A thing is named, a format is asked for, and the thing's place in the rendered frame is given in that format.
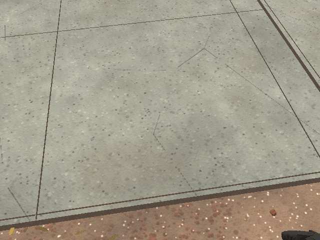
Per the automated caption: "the right robot hand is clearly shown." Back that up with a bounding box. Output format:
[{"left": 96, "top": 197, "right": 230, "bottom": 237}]
[{"left": 281, "top": 230, "right": 320, "bottom": 240}]

